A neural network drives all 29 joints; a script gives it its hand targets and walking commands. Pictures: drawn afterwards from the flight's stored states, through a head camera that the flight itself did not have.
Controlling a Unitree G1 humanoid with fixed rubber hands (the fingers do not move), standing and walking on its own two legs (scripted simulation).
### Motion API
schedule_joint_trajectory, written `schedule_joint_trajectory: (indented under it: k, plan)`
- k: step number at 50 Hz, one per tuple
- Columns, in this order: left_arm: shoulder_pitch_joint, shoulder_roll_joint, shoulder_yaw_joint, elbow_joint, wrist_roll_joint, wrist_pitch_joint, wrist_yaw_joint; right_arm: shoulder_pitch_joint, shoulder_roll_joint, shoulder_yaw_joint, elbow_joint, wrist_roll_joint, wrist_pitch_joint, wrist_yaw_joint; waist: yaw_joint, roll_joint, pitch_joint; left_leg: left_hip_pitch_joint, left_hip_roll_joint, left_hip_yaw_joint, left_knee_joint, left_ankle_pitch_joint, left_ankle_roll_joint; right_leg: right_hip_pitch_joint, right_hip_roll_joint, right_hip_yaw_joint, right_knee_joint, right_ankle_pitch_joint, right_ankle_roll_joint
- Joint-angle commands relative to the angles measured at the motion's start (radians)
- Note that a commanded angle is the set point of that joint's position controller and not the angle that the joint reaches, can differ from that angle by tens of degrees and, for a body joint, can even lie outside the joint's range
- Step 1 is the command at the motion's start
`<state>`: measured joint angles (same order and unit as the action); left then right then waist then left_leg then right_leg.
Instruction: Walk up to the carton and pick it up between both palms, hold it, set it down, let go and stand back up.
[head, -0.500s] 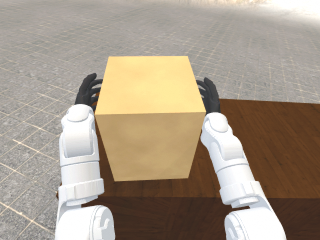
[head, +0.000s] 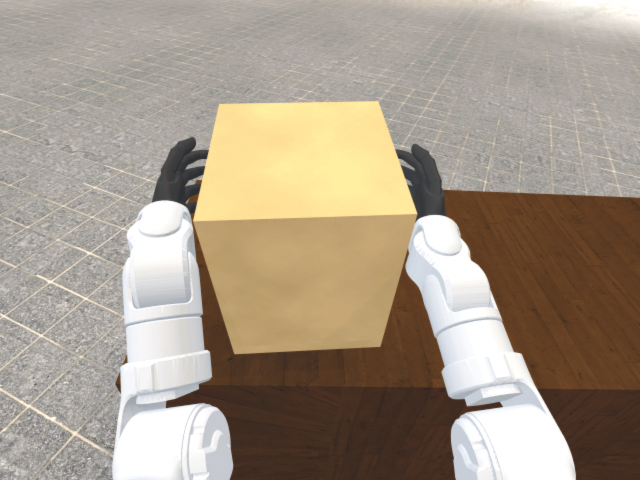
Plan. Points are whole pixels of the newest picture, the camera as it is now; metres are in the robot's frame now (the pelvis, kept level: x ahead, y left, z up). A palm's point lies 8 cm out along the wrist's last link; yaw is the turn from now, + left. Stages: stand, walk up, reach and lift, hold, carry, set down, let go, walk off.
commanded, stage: hold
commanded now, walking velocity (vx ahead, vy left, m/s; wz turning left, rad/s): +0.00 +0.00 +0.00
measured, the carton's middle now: (304, 231) +0.39 +0.00 +0.15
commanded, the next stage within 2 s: none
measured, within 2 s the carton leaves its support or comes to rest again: neither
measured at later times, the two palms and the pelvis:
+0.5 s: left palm (166, 214) +0.36 +0.16 +0.20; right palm (413, 222) +0.36 -0.13 +0.19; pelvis +0.01 +0.01 +0.00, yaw -1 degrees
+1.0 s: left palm (174, 208) +0.36 +0.15 +0.21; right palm (423, 216) +0.36 -0.14 +0.20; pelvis +0.00 +0.00 +0.00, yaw +0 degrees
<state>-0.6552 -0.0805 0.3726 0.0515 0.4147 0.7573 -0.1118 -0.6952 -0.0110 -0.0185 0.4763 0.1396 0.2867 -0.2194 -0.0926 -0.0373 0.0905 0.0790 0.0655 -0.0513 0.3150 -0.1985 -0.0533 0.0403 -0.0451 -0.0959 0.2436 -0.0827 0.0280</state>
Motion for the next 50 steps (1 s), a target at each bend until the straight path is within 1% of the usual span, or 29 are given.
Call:
schedule_joint_trajectory:
  k: [1, 2, 4, 5, 6, 9, 13, 14, 18, 21, 22, 23, 25, 26, 27, 29, 30, 32, 33, 35, 37, 39, 42, 43, 44, 47, 48, 49, 50]
  plan:
    - [-0.493, -0.403, -0.376, 0.058, -0.1, -0.027, -0.142, -0.613, 0.518, 0.321, -0.187, 0.048, -0.041, 0.091, 0.02, 0.022, -0.243, -0.253, -0.118, 0.156, -0.12, 0.031, 0.066, 0.273, 0.079, -0.026, 0.006, -0.052, 0.014]
    - [-0.503, -0.406, -0.374, 0.05, -0.113, -0.031, -0.146, -0.632, 0.53, 0.33, -0.207, 0.053, -0.048, 0.093, 0.015, 0.016, -0.274, -0.242, -0.116, 0.155, -0.12, 0.051, 0.073, 0.29, 0.083, -0.025, 0.011, -0.02, 0.011]
    - [-0.534, -0.416, -0.398, 0.018, -0.138, -0.043, -0.148, -0.64, 0.549, 0.339, -0.219, 0.061, -0.059, 0.088, 0.0, 0.008, -0.313, -0.208, -0.129, 0.148, -0.086, 0.12, 0.056, 0.286, 0.081, -0.023, 0.019, 0.042, 0.014]
    - [-0.539, -0.428, -0.412, 0.012, -0.134, -0.05, -0.147, -0.674, 0.559, 0.348, -0.24, 0.066, -0.065, 0.086, 0.007, 0.017, -0.345, -0.191, -0.13, 0.146, -0.074, 0.135, 0.05, 0.287, 0.085, -0.026, 0.018, 0.055, 0.018]
    - [-0.55, -0.433, -0.425, 0.006, -0.143, -0.056, -0.144, -0.657, 0.562, 0.355, -0.247, 0.067, -0.071, 0.083, -0.01, 0.006, -0.356, -0.177, -0.136, 0.141, -0.058, 0.154, 0.046, 0.288, 0.082, -0.035, 0.023, 0.077, 0.017]
    - [-0.543, -0.441, -0.448, -0.009, -0.151, -0.07, -0.138, -0.66, 0.565, 0.362, -0.273, 0.07, -0.076, 0.076, -0.025, 0.024, -0.372, -0.158, -0.138, 0.135, -0.039, 0.206, 0.036, 0.302, 0.081, -0.03, 0.031, 0.119, 0.013]
    - [-0.479, -0.429, -0.455, -0.036, -0.149, -0.066, -0.132, -0.614, 0.534, 0.384, -0.31, 0.089, -0.068, 0.067, -0.021, 0.026, -0.378, -0.118, -0.137, 0.128, -0.033, 0.282, 0.019, 0.288, 0.093, -0.043, 0.028, 0.176, 0.022]
    - [-0.472, -0.434, -0.449, -0.029, -0.137, -0.056, -0.136, -0.595, 0.527, 0.371, -0.271, 0.079, -0.058, 0.066, -0.023, 0.023, -0.324, -0.128, -0.136, 0.123, -0.036, 0.275, 0.021, 0.294, 0.096, -0.037, 0.021, 0.154, 0.024]
    - [-0.461, -0.435, -0.425, -0.043, -0.116, -0.034, -0.14, -0.575, 0.522, 0.367, -0.245, 0.086, -0.053, 0.08, 0.003, 0.046, -0.263, -0.166, -0.115, 0.14, -0.067, 0.235, 0.026, 0.275, 0.103, -0.041, 0.017, 0.087, 0.011]
    - [-0.457, -0.446, -0.431, -0.031, -0.114, -0.024, -0.136, -0.563, 0.486, 0.328, -0.22, 0.081, -0.061, 0.094, -0.017, 0.092, -0.242, -0.165, -0.102, 0.135, -0.082, 0.241, 0.011, 0.257, 0.107, -0.045, 0.011, 0.051, -0.001]
    - [-0.462, -0.46, -0.46, -0.05, -0.125, -0.023, -0.136, -0.569, 0.5, 0.332, -0.246, 0.072, -0.067, 0.094, -0.026, 0.09, -0.275, -0.148, -0.106, 0.135, -0.07, 0.264, 0.007, 0.262, 0.111, -0.051, 0.012, 0.073, 0.002]
    - [-0.453, -0.46, -0.448, -0.055, -0.123, -0.025, -0.134, -0.578, 0.49, 0.341, -0.249, 0.078, -0.068, 0.095, -0.016, 0.071, -0.281, -0.122, -0.107, 0.13, -0.057, 0.305, 0.006, 0.27, 0.112, -0.043, 0.012, 0.099, -0.001]
    - [-0.464, -0.475, -0.483, -0.065, -0.143, -0.034, -0.13, -0.599, 0.501, 0.351, -0.278, 0.078, -0.078, 0.096, -0.027, 0.069, -0.324, -0.116, -0.112, 0.127, -0.042, 0.313, 0.001, 0.27, 0.112, -0.043, 0.014, 0.099, -0.005]
    - [-0.466, -0.489, -0.503, -0.085, -0.147, -0.04, -0.123, -0.612, 0.513, 0.358, -0.306, 0.085, -0.087, 0.099, -0.02, 0.084, -0.341, -0.108, -0.116, 0.122, -0.036, 0.337, -0.003, 0.267, 0.113, -0.045, 0.017, 0.114, -0.008]
    - [-0.456, -0.485, -0.522, -0.085, -0.155, -0.042, -0.115, -0.605, 0.501, 0.372, -0.314, 0.092, -0.092, 0.098, -0.035, 0.074, -0.364, -0.085, -0.115, 0.123, -0.018, 0.37, -0.011, 0.264, 0.115, -0.051, 0.016, 0.137, -0.005]
    - [-0.451, -0.498, -0.554, -0.116, -0.17, -0.05, -0.106, -0.608, 0.504, 0.376, -0.341, 0.09, -0.098, 0.092, -0.034, 0.09, -0.388, -0.076, -0.12, 0.11, -0.002, 0.407, -0.022, 0.255, 0.119, -0.046, 0.018, 0.149, -0.008]
    - [-0.468, -0.488, -0.555, -0.12, -0.173, -0.051, -0.102, -0.598, 0.496, 0.37, -0.333, 0.086, -0.092, 0.093, -0.048, 0.086, -0.397, -0.052, -0.117, 0.112, -0.003, 0.408, -0.021, 0.243, 0.119, -0.045, 0.016, 0.148, -0.009]
    - [-0.458, -0.483, -0.547, -0.115, -0.156, -0.048, -0.098, -0.57, 0.486, 0.356, -0.302, 0.079, -0.081, 0.095, -0.041, 0.1, -0.34, -0.08, -0.114, 0.11, -0.01, 0.371, -0.026, 0.229, 0.112, -0.048, 0.014, 0.117, -0.009]
    - [-0.439, -0.467, -0.516, -0.079, -0.144, -0.038, -0.101, -0.569, 0.488, 0.346, -0.283, 0.072, -0.073, 0.094, -0.035, 0.076, -0.299, -0.105, -0.116, 0.115, -0.033, 0.315, -0.01, 0.233, 0.109, -0.049, 0.006, 0.085, -0.003]
    - [-0.434, -0.459, -0.488, -0.045, -0.124, -0.028, -0.11, -0.571, 0.478, 0.342, -0.278, 0.064, -0.063, 0.099, -0.022, 0.073, -0.283, -0.141, -0.109, 0.125, -0.058, 0.231, 0.006, 0.246, 0.109, -0.038, 0.006, 0.044, -0.011]
    - [-0.454, -0.438, -0.436, -0.018, -0.11, -0.022, -0.119, -0.588, 0.486, 0.338, -0.242, 0.06, -0.059, 0.105, 0.005, 0.054, -0.252, -0.201, -0.109, 0.145, -0.095, 0.142, 0.031, 0.26, 0.096, -0.036, 0.007, -0.015, 0.003]
    - [-0.462, -0.447, -0.445, -0.044, -0.13, -0.028, -0.119, -0.606, 0.517, 0.361, -0.269, 0.068, -0.067, 0.102, 0.006, 0.038, -0.296, -0.165, -0.116, 0.144, -0.079, 0.183, 0.038, 0.26, 0.098, -0.032, 0.019, 0.027, 0.003]
    - [-0.474, -0.461, -0.474, -0.054, -0.146, -0.032, -0.118, -0.63, 0.524, 0.37, -0.3, 0.085, -0.075, 0.087, -0.003, 0.037, -0.343, -0.13, -0.13, 0.135, -0.036, 0.287, 0.021, 0.277, 0.103, -0.037, 0.019, 0.13, 0.006]
    - [-0.474, -0.453, -0.475, -0.062, -0.148, -0.037, -0.115, -0.659, 0.521, 0.372, -0.33, 0.09, -0.078, 0.085, 0.0, 0.051, -0.386, -0.114, -0.125, 0.139, -0.031, 0.273, 0.017, 0.278, 0.105, -0.034, 0.023, 0.132, 0.01]
    - [-0.485, -0.45, -0.457, -0.039, -0.143, -0.038, -0.119, -0.651, 0.531, 0.375, -0.289, 0.082, -0.071, 0.084, 0.004, 0.024, -0.34, -0.136, -0.122, 0.142, -0.04, 0.235, 0.028, 0.273, 0.102, -0.037, 0.018, 0.11, 0.011]
    - [-0.485, -0.428, -0.446, -0.042, -0.134, -0.039, -0.121, -0.625, 0.524, 0.368, -0.269, 0.076, -0.066, 0.082, -0.003, 0.031, -0.324, -0.169, -0.128, 0.146, -0.063, 0.192, 0.033, 0.28, 0.087, -0.029, 0.02, 0.081, 0.016]
    - [-0.511, -0.424, -0.422, -0.004, -0.119, -0.035, -0.126, -0.625, 0.522, 0.348, -0.224, 0.06, -0.055, 0.084, -0.005, 0.034, -0.273, -0.191, -0.127, 0.148, -0.08, 0.129, 0.036, 0.258, 0.087, -0.031, 0.009, 0.014, 0.015]
    - [-0.506, -0.417, -0.403, 0.029, -0.105, -0.03, -0.133, -0.625, 0.522, 0.333, -0.223, 0.048, -0.047, 0.088, 0.006, 0.019, -0.259, -0.209, -0.12, 0.149, -0.096, 0.089, 0.049, 0.26, 0.091, -0.033, 0.005, -0.018, 0.014]
    - [-0.501, -0.425, -0.408, 0.002, -0.116, -0.032, -0.134, -0.63, 0.539, 0.349, -0.232, 0.048, -0.053, 0.092, 0.022, 0.016, -0.278, -0.205, -0.116, 0.15, -0.099, 0.086, 0.055, 0.279, 0.091, -0.033, 0.017, -0.022, 0.012]
